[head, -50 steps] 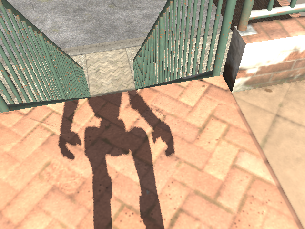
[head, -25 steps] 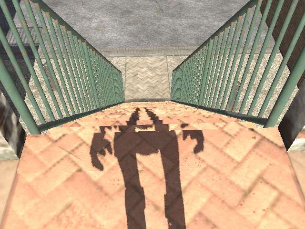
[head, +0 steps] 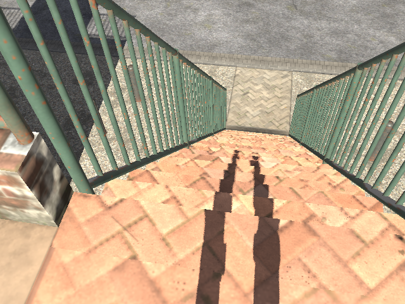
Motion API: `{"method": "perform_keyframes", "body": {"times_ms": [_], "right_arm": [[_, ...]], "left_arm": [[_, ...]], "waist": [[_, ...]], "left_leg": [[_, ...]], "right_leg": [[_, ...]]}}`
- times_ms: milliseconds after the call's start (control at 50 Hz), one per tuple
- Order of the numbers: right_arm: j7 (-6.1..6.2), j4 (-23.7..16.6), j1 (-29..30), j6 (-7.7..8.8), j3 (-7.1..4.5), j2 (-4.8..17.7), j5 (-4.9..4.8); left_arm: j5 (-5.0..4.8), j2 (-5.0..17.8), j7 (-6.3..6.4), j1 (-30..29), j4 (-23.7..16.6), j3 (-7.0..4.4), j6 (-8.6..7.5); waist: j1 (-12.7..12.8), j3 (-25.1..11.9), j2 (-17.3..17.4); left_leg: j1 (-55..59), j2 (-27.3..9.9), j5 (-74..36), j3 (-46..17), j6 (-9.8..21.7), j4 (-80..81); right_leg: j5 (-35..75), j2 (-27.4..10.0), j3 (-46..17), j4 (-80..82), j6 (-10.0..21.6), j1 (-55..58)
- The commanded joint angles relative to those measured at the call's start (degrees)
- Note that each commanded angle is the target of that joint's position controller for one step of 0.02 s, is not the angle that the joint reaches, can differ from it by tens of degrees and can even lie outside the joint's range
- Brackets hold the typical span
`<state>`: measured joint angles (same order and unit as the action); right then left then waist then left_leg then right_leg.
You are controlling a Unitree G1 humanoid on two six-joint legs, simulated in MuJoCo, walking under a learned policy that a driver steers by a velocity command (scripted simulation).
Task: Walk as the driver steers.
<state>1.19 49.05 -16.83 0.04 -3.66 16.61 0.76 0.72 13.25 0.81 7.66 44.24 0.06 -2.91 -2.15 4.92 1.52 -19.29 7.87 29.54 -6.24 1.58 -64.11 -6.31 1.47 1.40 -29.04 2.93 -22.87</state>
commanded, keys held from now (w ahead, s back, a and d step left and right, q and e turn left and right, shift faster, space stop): no key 1.00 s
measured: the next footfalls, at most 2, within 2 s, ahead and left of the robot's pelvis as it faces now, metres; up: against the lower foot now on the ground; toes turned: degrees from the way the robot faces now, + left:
left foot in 0.24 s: +0.04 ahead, +0.12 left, +0.00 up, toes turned -2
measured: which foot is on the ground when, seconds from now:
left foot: up 0.00-0.22, down 0.24-1.00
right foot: down 0.00-1.00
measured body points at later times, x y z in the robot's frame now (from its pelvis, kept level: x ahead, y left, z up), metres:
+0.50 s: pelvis +0.03 +0.01 +0.01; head +0.02 +0.01 +0.46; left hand +0.05 +0.26 -0.14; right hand +0.07 -0.23 -0.14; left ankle +0.00 +0.12 -0.73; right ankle +0.10 -0.09 -0.73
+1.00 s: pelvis +0.05 +0.01 +0.01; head +0.05 +0.01 +0.46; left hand +0.05 +0.24 -0.15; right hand +0.03 -0.21 -0.15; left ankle +0.00 +0.12 -0.73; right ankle +0.10 -0.09 -0.73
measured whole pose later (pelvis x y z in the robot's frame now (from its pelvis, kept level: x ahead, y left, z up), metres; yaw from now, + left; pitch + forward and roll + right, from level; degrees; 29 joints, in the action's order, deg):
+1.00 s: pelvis +0.05 +0.01 +0.01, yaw +0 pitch -1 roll +0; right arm 2.8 64.5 -19.4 0.6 0.9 8.4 0.4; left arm 0.7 8.9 1.9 16.0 64.8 -0.3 0.4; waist 0.6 1.3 0.1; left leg -4.5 2.1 17.1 -1.9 1.7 -23.1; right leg -8.2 1.7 0.4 -23.3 1.6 -13.6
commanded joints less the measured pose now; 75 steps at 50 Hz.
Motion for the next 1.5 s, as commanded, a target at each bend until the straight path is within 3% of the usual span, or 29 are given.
{"method": "perform_keyframes", "body": {"times_ms": [20,80,160,220,240,260,280,300,320,360,440,540,940,1500], "right_arm": [[-0.69,-0.3,-7.5,-2.02,-0.29,2.7,0.38],[-0.58,0.6,-7.0,-3.0,0.49,1.5,0.03],[-0.14,0.9,-2.5,-3.7,1.23,1.8,0.15],[-0.05,2.7,-3.9,-2.79,1.68,1.2,0.29],[0.09,2.4,-3.1,-2.12,1.83,1.9,0.81],[0.4,1.7,-2.3,-1.34,1.61,4.5,1.46],[0.29,2.3,0.7,-0.79,1.99,4.0,0.5],[0.17,2.2,3.6,-0.1,2.87,1.4,0.43],[0.24,2.9,4.1,0.44,2.99,1.1,0.28],[0.55,4.2,2.6,0.93,2.85,1.8,-0.2],[0.61,6.7,-1.0,0.73,2.79,0.9,-0.37],[0.74,8.9,-2.4,0.78,2.81,0.2,-0.4],[1.7,15.0,-6.7,0.78,3.96,-3.6,-0.29],[2.17,16.6,-9.9,0.87,3.97,-6.2,-0.16]], "left_arm": [[0.51,5.1,0.26,3.0,-1.3,-0.91,0.07],[1.06,5.8,0.08,3.3,0.0,-0.98,0.08],[0.94,7.9,0.0,4.9,1.4,-1.84,1.61],[0.27,8.1,0.24,4.9,1.9,-2.16,3.18],[0.26,7.4,0.26,6.1,2.4,-2.1,3.35],[-0.23,5.8,0.08,6.8,2.0,-1.8,3.36],[-0.92,4.0,-0.19,6.5,2.4,-1.62,3.45],[-0.47,3.4,-0.41,6.9,3.8,-1.39,3.37],[-0.1,3.1,-0.59,8.4,5.2,-1.37,3.11],[0.34,4.9,-0.64,9.9,7.0,-1.79,2.52],[0.01,4.3,-0.4,10.2,9.9,-1.59,2.21],[0.02,3.4,0.1,10.8,12.7,-1.33,2.26],[-0.08,0.7,1.15,12.1,19.9,-1.05,3.03],[-0.08,-1.9,1.65,13.5,23.2,-0.96,3.44]], "waist": [[-0.3,-9.5,-8.5],[-0.7,-10.3,-9.0],[1.4,-8.5,-11.4],[0.0,-5.6,-8.7],[0.2,-3.9,-6.0],[1.4,-3.5,-0.3],[3.6,-0.7,6.1],[4.6,0.2,5.8],[5.2,-0.3,5.6],[5.0,-1.5,5.0],[3.3,-0.3,-0.3],[2.8,-1.3,-2.0],[3.0,-0.7,-1.2],[2.8,0.5,-1.0]], "left_leg": [[0.0,-3.5,-3.8,0.5,-2.3,0.8],[4.1,-3.9,-3.1,2.6,-2.7,11.4],[6.8,-5.2,-5.2,5.3,-1.6,23.7],[13.9,-5.2,-12.8,6.4,0.9,37.1],[14.7,-7.9,-14.2,2.2,2.3,42.0],[12.4,-15.0,-8.8,-7.3,4.4,47.2],[-0.5,-18.8,-2.0,-11.8,6.1,51.6],[-5.8,-18.1,0.1,-10.9,4.8,53.5],[-6.0,-16.0,-0.4,-8.4,3.1,53.1],[-3.3,-13.5,-4.6,-5.7,1.7,51.8],[2.6,-12.3,-10.2,-3.5,2.5,48.8],[4.6,-12.0,-13.5,-2.5,2.8,47.6],[6.5,-11.9,-19.6,-0.8,2.1,46.3],[7.4,-12.1,-20.6,-0.5,2.2,46.4]], "right_leg": [[27.3,-13.5,-12.1,11.2,8.7,8.9],[18.6,-12.0,-9.5,12.5,8.1,6.9],[-7.8,-11.8,-12.6,15.5,8.1,5.0],[-19.8,-11.2,-13.6,15.9,5.0,-1.2],[-21.7,-10.6,-13.6,15.3,2.3,-3.4],[-20.2,-7.7,-10.8,11.1,-0.4,-3.9],[-12.1,-2.4,-4.4,7.8,-1.7,4.4],[-6.1,-2.7,-4.5,6.6,-1.7,12.2],[-3.3,-3.2,-4.9,7.3,-1.5,15.4],[-1.4,-4.7,-6.2,8.0,-1.1,16.9],[-4.0,-5.5,-7.6,10.1,-0.7,11.7],[-2.9,-5.7,-8.0,10.5,-0.7,12.2],[2.1,-6.0,-7.7,8.7,0.1,14.2],[2.7,-5.8,-7.3,8.2,-0.3,14.0]]}}
Over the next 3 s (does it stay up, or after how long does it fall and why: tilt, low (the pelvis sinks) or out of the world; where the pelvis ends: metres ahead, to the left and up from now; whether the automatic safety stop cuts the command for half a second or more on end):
stays up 0.11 0.00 0.01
